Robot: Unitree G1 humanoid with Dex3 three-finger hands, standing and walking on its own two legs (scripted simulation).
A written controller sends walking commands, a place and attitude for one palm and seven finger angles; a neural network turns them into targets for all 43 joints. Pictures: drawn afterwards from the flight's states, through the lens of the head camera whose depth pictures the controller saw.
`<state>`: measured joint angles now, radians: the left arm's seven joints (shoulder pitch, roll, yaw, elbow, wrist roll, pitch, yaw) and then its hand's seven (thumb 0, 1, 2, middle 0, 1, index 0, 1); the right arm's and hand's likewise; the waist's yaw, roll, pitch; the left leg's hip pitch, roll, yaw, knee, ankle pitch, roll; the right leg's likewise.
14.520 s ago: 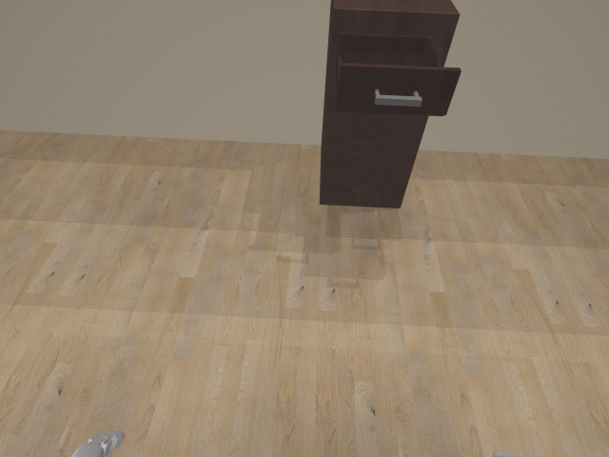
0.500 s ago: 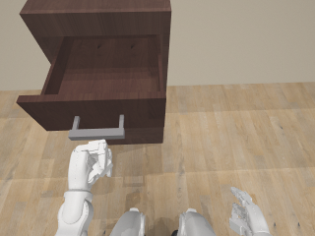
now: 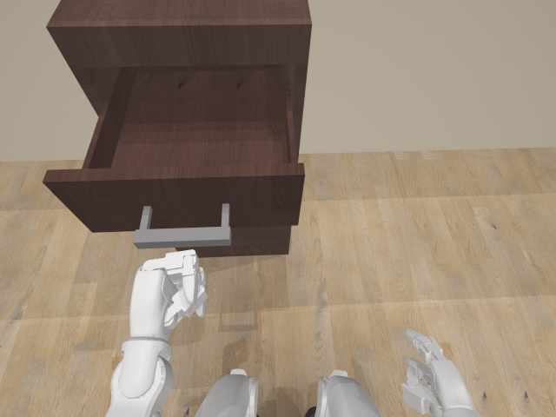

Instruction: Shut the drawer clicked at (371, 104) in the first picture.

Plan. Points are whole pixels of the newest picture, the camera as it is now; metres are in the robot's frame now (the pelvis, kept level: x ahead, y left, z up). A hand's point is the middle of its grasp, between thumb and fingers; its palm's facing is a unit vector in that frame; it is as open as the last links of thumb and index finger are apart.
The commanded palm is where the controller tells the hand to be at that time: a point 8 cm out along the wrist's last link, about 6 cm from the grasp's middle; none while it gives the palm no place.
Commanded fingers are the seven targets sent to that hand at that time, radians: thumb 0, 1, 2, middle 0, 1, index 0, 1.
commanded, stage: push the drawer shut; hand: left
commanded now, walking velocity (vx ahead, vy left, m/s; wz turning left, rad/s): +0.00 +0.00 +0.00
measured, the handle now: (185, 224) +0.37 +0.16 +0.03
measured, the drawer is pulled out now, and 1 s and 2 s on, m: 0.23 0.12 0.00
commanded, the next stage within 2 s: none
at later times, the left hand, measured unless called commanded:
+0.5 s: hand (206, 249) +0.33 +0.12 +0.03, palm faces +0.06 -1.00 -0.03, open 3.1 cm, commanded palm +0.32 +0.18 +0.04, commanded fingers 0.00 0.90 0.90 -1.40 -1.60 -1.40 -1.60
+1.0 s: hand (209, 210) +0.40 +0.13 +0.03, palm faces +0.09 -1.00 -0.04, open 3.1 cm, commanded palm +0.38 +0.18 +0.04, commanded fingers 0.00 0.90 0.90 -1.40 -1.60 -1.40 -1.60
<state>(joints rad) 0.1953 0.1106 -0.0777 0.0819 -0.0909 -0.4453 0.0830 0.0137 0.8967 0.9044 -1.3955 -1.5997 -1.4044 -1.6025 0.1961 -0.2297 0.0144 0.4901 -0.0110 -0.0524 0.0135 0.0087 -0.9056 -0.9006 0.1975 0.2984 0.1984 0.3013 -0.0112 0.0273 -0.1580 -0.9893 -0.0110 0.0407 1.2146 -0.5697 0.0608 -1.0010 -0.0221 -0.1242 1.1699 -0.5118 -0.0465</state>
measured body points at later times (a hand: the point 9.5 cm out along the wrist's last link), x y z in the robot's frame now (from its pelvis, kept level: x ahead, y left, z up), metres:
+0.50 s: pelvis +0.00 +0.00 +0.00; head +0.10 +0.01 +0.44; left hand +0.33 +0.18 +0.04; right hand +0.15 -0.24 -0.11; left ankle +0.01 +0.08 -0.64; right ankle +0.03 -0.10 -0.64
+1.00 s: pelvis -0.01 +0.00 +0.00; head +0.11 +0.00 +0.44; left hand +0.39 +0.18 +0.04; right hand +0.11 -0.25 -0.12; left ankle +0.01 +0.08 -0.64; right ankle +0.03 -0.10 -0.64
